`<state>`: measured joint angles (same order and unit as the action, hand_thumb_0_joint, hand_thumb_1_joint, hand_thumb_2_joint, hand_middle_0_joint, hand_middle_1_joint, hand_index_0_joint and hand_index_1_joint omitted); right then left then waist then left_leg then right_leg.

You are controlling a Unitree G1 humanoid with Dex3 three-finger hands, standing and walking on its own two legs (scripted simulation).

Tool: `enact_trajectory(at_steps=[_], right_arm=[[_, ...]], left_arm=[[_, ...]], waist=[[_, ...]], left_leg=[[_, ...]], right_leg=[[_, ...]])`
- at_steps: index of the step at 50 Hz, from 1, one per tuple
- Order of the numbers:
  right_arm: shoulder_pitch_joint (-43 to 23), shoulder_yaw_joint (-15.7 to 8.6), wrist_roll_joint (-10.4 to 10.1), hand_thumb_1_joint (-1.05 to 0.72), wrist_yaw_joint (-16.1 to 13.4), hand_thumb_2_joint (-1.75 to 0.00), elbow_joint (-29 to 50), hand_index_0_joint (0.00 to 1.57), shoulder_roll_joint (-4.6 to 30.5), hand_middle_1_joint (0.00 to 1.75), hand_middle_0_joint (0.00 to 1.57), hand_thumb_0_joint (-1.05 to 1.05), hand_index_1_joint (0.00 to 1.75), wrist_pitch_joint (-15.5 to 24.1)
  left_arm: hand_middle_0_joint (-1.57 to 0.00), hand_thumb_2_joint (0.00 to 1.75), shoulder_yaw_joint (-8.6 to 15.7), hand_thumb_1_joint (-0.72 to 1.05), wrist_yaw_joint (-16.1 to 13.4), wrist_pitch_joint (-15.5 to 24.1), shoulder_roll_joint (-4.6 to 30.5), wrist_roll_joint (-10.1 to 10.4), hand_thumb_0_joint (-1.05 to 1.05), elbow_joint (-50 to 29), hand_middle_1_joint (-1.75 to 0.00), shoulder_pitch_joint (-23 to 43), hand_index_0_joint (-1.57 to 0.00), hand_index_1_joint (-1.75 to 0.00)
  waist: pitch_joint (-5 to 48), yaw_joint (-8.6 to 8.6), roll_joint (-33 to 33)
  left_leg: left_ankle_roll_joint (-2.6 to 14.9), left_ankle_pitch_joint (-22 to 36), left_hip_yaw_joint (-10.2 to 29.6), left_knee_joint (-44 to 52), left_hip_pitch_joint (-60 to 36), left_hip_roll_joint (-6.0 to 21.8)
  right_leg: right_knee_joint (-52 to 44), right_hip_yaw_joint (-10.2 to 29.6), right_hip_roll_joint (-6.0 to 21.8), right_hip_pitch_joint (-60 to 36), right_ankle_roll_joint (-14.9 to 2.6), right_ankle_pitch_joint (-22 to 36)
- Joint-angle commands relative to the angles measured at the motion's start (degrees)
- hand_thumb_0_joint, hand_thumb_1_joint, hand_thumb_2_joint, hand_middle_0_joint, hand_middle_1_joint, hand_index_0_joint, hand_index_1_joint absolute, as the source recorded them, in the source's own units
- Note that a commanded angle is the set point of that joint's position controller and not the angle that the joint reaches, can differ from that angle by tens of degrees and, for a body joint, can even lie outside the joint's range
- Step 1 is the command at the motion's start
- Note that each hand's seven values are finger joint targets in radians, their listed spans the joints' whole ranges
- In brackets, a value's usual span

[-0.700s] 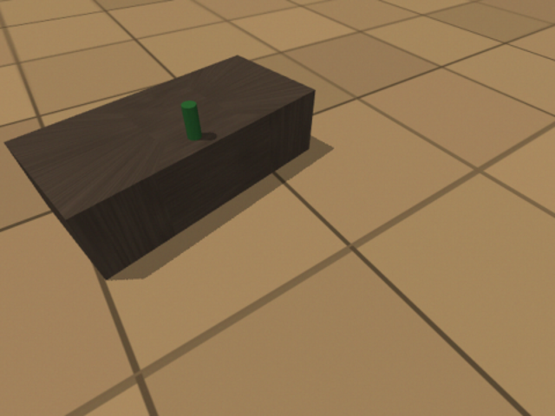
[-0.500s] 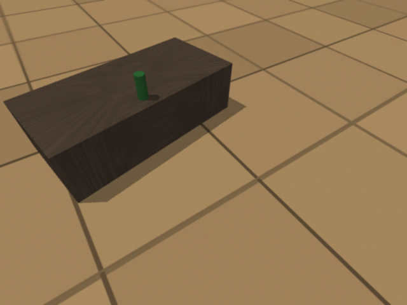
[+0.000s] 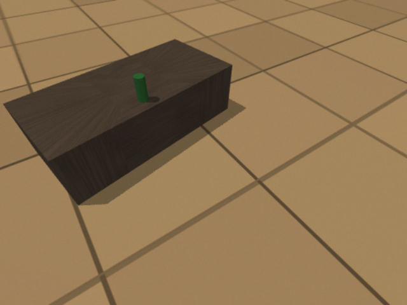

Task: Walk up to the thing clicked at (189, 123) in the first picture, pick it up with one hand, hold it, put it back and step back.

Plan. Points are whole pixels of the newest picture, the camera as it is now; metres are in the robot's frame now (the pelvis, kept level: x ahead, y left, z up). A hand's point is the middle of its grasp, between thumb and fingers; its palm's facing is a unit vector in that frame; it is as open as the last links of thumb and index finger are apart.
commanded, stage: stand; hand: right
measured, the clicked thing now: (141, 88) +1.30 +0.38 -0.31
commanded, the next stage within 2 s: walk up in 0.42 s
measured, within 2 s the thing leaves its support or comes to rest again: neither
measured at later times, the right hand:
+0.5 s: hand out of the picture +0.08 -0.26 -0.15, palm faces -0.09 +0.94 -0.33, open 7.4 cm
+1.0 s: hand (258, 257) +0.27 -0.13 -0.13, palm faces -0.31 +0.86 -0.41, open 7.4 cm
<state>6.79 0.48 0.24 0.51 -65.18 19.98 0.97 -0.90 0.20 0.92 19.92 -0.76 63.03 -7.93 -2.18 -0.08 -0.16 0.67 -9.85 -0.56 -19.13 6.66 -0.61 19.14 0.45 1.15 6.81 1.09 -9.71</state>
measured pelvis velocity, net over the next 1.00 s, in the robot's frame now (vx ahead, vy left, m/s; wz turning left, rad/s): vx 0.16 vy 0.12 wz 0.36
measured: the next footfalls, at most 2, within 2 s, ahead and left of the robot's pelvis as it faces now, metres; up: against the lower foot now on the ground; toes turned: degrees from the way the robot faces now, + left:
left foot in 0.76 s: +0.17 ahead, +0.24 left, +0.00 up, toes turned +21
right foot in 1.24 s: +0.50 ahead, +0.08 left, +0.00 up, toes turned +24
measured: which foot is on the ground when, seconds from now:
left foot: down 0.00-0.46, up 0.48-0.74, down 0.76-1.00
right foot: down 0.00-0.78, up 0.80-1.00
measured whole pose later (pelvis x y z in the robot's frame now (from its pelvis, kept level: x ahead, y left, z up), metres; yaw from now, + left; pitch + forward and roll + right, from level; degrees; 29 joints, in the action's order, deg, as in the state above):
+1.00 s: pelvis +0.16 +0.12 -0.01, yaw +21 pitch -2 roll +0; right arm 21.9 -2.3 -0.2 2.6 -50.9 20.5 4.4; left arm 3.8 5.5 0.7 25.2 -1.4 51.0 -10.2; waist -3.6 -1.6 -5.8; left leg 1.9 -16.2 -1.1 -29.9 11.9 -1.2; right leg 57.6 -0.8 5.2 29.0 -1.0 -16.7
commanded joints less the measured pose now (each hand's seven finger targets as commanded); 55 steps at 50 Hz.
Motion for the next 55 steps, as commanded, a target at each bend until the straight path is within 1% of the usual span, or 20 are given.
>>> enact_trajectory(at_steps=[1,20,21,22,23,24,25,27,32,35,37,38,39,40,41,43,45,47,50,55], right_arm=[[-3.1,-2.7,0.1,-0.9,-0.8,-0.9,3.7,0.2,12.5,0.3,0.2,0.0,0.3,1.0],[-2.5,-2.5,0.2,-0.9,-0.9,-0.9,3.4,0.2,12.3,0.3,0.2,0.0,0.3,0.9],[0.5,-6.2,0.2,-0.9,1.3,-0.9,9.3,0.2,16.5,0.3,0.2,0.0,0.3,0.5],[-3.9,-6.0,0.4,-0.9,2.3,-0.9,11.7,0.2,16.1,0.3,0.2,0.0,0.3,0.1],[-6.0,-5.7,0.6,-0.9,2.8,-0.9,13.2,0.2,14.3,0.3,0.2,0.0,0.3,-0.2],[-7.2,-6.3,1.3,-0.9,3.1,-0.9,14.5,0.2,14.3,0.3,0.2,0.0,0.3,-0.4],[-5.9,-7.1,2.5,-0.9,3.4,-0.9,14.5,0.2,16.3,0.3,0.2,0.0,0.3,-0.3],[-3.8,-7.8,1.9,-0.9,4.3,-0.9,15.4,0.2,15.2,0.3,0.2,0.0,0.3,0.2],[3.2,-8.7,1.1,-0.9,6.3,-0.9,15.9,0.2,14.0,0.3,0.2,0.0,0.3,-0.2],[9.3,-9.7,0.9,-0.9,5.8,-0.9,14.4,0.2,13.9,0.3,0.2,0.0,0.3,0.5],[17.8,-11.2,1.1,-0.9,4.2,-0.9,11.7,0.2,17.1,0.3,0.2,0.0,0.3,1.0],[24.4,-12.3,1.1,-0.9,3.2,-0.9,10.6,0.2,20.5,0.3,0.2,0.0,0.3,1.3],[27.5,-13.1,1.4,-0.9,2.2,-0.9,11.5,0.2,26.8,0.3,0.2,0.0,0.3,1.6],[20.8,-12.2,-0.3,-0.9,2.4,-0.9,14.5,0.2,28.2,0.3,0.2,0.0,0.3,2.1],[14.8,-12.2,-1.1,-0.9,2.0,-0.9,16.6,0.2,28.6,0.3,0.2,0.0,0.3,2.4],[9.6,-10.0,-0.3,-0.9,1.1,-0.9,19.1,0.2,23.6,0.3,0.2,0.0,0.3,3.7],[11.0,-8.8,-0.6,-0.9,0.7,-0.9,19.1,0.2,20.3,0.3,0.2,0.0,0.3,4.7],[11.9,-8.3,-0.7,-0.9,0.5,-0.9,19.7,0.2,18.6,0.3,0.2,0.0,0.3,5.3],[16.2,-8.3,-0.1,-0.9,0.0,-0.9,20.0,0.2,18.5,0.3,0.2,0.0,0.3,6.1],[20.8,-8.5,-0.1,-0.9,-0.5,-0.9,20.9,0.2,19.1,0.3,0.2,0.0,0.3,7.1]], left_arm=[[-0.2,0.9,2.5,0.9,-0.8,1.1,11.9,0.0,0.0,-3.1,-0.3,1.8,-0.2,-0.3],[-0.2,0.9,2.6,0.9,-0.9,1.0,12.2,0.1,0.0,-2.9,-0.3,2.0,-0.2,-0.3],[-0.2,0.9,7.9,0.9,0.2,1.9,19.5,-0.2,0.0,-6.8,-0.3,0.1,-0.2,-0.3],[-0.2,0.9,8.6,0.9,0.5,2.2,20.5,-1.3,0.0,-6.3,-0.3,-2.9,-0.2,-0.3],[-0.2,0.9,9.7,0.9,0.4,2.3,22.3,-1.2,0.0,-6.3,-0.3,-3.9,-0.2,-0.3],[-0.2,0.9,9.9,0.9,0.4,2.6,22.5,-1.3,0.0,-8.2,-0.3,-2.6,-0.2,-0.3],[-0.2,0.9,10.2,0.9,0.9,2.6,19.6,-2.3,0.0,-9.3,-0.3,-1.8,-0.2,-0.3],[-0.2,0.9,9.8,0.9,1.5,3.0,17.5,-2.3,0.0,-11.3,-0.3,-0.5,-0.2,-0.3],[-0.2,0.9,10.8,0.9,2.9,3.3,20.2,-2.8,0.0,-15.8,-0.3,5.6,-0.2,-0.3],[-0.2,0.9,10.6,0.9,3.5,2.5,19.8,-2.9,0.0,-16.6,-0.3,7.0,-0.2,-0.3],[-0.2,0.9,9.7,0.9,3.6,1.6,16.6,-3.2,0.0,-16.6,-0.3,4.7,-0.2,-0.3],[-0.2,0.9,8.4,0.9,3.9,1.2,12.9,-3.2,0.0,-17.1,-0.3,3.9,-0.2,-0.3],[-0.2,0.9,6.9,0.9,4.4,1.3,8.9,-2.5,0.0,-18.6,-0.3,3.1,-0.2,-0.3],[-0.2,0.9,7.4,0.9,4.4,1.7,14.3,-1.7,0.0,-20.1,-0.3,4.6,-0.2,-0.3],[-0.2,0.9,7.6,0.9,4.1,1.7,17.7,-2.1,0.0,-19.6,-0.3,4.2,-0.2,-0.3],[-0.2,0.9,7.9,0.9,4.0,1.7,18.2,-0.4,0.0,-15.6,-0.3,-0.8,-0.2,-0.3],[-0.2,0.9,8.3,0.9,4.2,0.9,17.6,0.2,0.0,-13.7,-0.3,-5.2,-0.2,-0.3],[-0.2,0.9,8.4,0.9,4.6,0.2,17.0,-0.2,0.0,-14.1,-0.3,-5.9,-0.2,-0.3],[-0.2,0.9,8.4,0.9,5.0,0.4,15.8,-0.8,0.0,-18.1,-0.3,-0.2,-0.2,-0.3],[-0.2,0.9,8.3,0.9,5.5,1.3,12.7,-1.0,0.0,-23.2,-0.3,7.4,-0.2,-0.3]], waist=[[3.2,0.23,-0.1],[3.2,0.04,0.4],[5.0,3.63,-2.6],[-0.4,6.29,-4.2],[-2.2,7.08,-13.8],[-3.1,6.95,-11.5],[-1.3,5.98,-9.0],[-1.4,4.58,-5.0],[-1.4,0.99,-11.1],[-0.9,-2.23,-7.6],[2.4,-5.73,3.5],[2.7,-9.42,13.7],[0.3,-10.07,27.3],[-0.7,-6.98,17.6],[-4.5,-3.81,12.9],[-2.8,-0.11,6.3],[-0.8,1.66,7.4],[0.8,1.82,7.2],[-0.8,-0.43,5.1],[-2.9,-2.24,5.1]], left_leg=[[1.21,5.3,6.5,3.2,-1.0,7.7],[0.78,6.8,6.2,3.4,-1.3,7.5],[3.9,-20.2,11.4,-1.1,15.0,4.3],[1.79,-22.4,7.0,-4.9,31.9,2.6],[1.29,-14.6,0.8,-19.2,37.9,1.0],[0.05,-13.7,1.4,-29.0,38.8,4.0],[0.24,-12.8,1.8,-31.8,36.6,6.2],[-0.41,-11.6,3.9,-31.3,33.2,8.9],[-0.96,-7.4,-1.0,-21.6,20.1,9.4],[-1.4,0.3,-8.2,-18.7,3.9,4.8],[-0.16,-6.0,-9.8,-20.6,-7.9,0.5],[3.05,-14.8,-2.8,-15.2,-13.7,1.8],[7.98,-35.4,26.3,0.7,-11.9,14.7],[14.02,-44.3,51.8,15.1,-2.7,23.2],[16.28,-46.2,55.8,17.4,2.3,27.1],[12.49,-29.2,34.2,8.1,3.4,19.6],[8.77,-21.3,22.4,6.5,7.5,14.1],[8.04,-14.1,17.9,6.2,6.6,12.0],[10.97,-5.3,17.0,5.0,1.3,12.7],[9.96,14.4,14.5,0.9,0.7,12.8]], right_leg=[[-3.0,4.8,6.3,0.2,-2.33,4.3],[-3.1,4.6,6.3,-0.1,-2.29,6.0],[1.3,1.1,4.0,-11.7,-4.68,-21.5],[-2.8,5.8,8.5,-18.9,-7.21,-30.2],[-11.3,15.1,18.2,-18.6,-10.08,-36.1],[-15.2,20.0,26.5,-12.5,-14.28,-35.5],[-12.7,18.6,27.8,-11.0,-14.69,-32.2],[-11.1,12.1,24.0,-7.8,-13.31,-24.8],[-8.1,-3.6,17.7,1.6,-10.02,-23.2],[0.4,-9.0,15.1,14.4,-8.34,-29.5],[17.5,-11.3,11.0,21.6,-7.61,-29.5],[35.5,-13.9,6.9,28.3,-6.54,-24.4],[53.5,-11.3,-0.1,38.3,-4.1,-27.9],[54.1,-0.4,-0.1,36.7,-4.06,-24.7],[54.0,3.3,4.0,36.3,-3.78,-21.4],[51.2,4.8,7.6,31.9,-3.49,-12.9],[44.0,2.9,7.3,24.9,-3.5,-8.3],[39.8,1.2,6.0,22.1,-2.32,-4.7],[30.9,0.9,5.7,26.6,-0.94,-4.0],[20.4,-0.9,4.3,25.1,-2.35,1.2]])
